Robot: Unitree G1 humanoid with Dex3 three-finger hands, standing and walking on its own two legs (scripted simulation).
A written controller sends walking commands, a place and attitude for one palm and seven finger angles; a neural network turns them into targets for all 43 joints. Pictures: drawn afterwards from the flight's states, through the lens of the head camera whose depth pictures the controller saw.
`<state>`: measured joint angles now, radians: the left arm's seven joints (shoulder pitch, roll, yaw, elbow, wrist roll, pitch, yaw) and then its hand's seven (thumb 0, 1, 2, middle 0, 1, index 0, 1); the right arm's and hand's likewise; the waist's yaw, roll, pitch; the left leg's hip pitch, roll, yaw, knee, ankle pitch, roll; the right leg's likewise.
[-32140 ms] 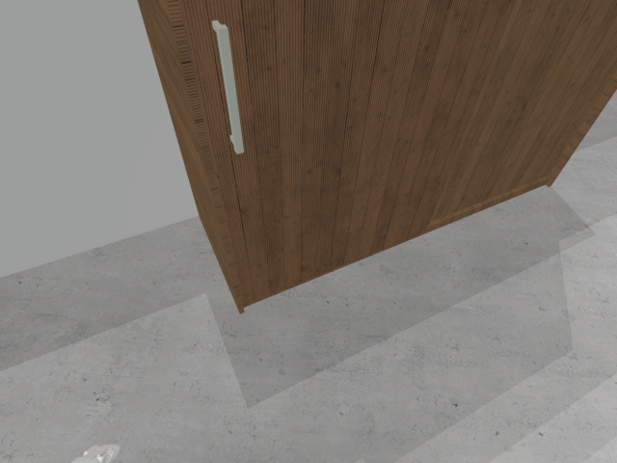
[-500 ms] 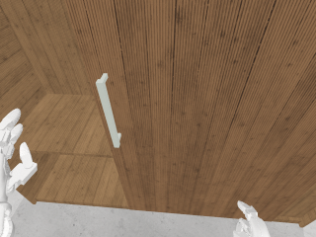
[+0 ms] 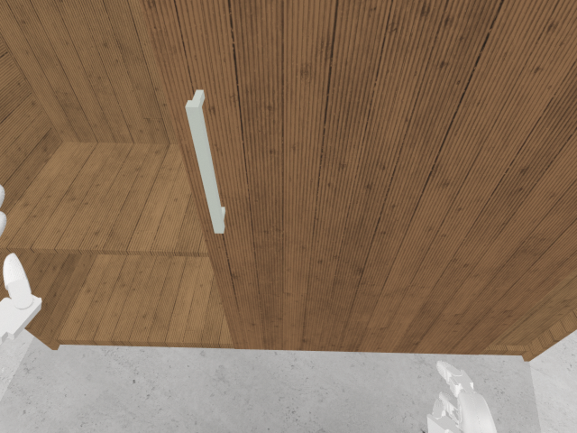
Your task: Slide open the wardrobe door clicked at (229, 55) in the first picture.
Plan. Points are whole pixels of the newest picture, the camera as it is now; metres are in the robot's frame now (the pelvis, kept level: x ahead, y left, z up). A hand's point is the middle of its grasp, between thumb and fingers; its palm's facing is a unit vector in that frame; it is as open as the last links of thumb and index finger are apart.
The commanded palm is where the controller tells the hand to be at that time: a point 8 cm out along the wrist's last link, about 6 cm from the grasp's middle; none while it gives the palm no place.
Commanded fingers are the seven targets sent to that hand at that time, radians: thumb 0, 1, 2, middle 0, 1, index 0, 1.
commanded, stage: step back with the hand held close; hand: left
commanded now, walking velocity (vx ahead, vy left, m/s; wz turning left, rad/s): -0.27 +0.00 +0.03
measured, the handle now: (210, 170) +0.47 +0.17 +0.11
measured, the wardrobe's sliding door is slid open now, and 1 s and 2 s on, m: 0.62 0.62 0.62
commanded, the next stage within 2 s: stop stepping back and stand still in 0.48 s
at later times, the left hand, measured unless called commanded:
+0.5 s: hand out of the picture +0.10 +0.27 +0.17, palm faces +0.53 -0.75 -0.40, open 7.4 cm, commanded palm +0.03 +0.31 +0.19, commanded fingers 0.00 0.90 0.90 -0.20 -0.30 -0.20 -0.30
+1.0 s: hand out of the picture -0.08 +0.26 +0.19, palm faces +0.42 -0.82 -0.37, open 7.4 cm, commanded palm -0.12 +0.31 +0.19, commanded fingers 0.00 0.90 0.90 -0.20 -0.30 -0.20 -0.30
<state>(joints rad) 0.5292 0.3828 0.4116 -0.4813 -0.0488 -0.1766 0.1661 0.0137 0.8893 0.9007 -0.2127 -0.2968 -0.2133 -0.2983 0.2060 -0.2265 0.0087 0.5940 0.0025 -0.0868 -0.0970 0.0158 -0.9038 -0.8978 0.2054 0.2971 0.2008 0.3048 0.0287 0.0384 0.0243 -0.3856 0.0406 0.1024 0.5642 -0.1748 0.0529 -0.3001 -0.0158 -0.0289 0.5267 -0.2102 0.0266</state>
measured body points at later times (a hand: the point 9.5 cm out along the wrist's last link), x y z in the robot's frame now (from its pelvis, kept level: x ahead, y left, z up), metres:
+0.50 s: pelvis -0.09 +0.00 -0.01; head -0.07 +0.02 +0.43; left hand +0.07 +0.31 +0.20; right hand +0.11 -0.23 -0.08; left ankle +0.08 +0.09 -0.72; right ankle +0.04 -0.13 -0.72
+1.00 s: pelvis -0.27 +0.01 -0.01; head -0.29 +0.05 +0.44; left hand -0.11 +0.30 +0.21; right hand -0.12 -0.21 -0.08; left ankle -0.14 +0.13 -0.68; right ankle -0.27 -0.08 -0.73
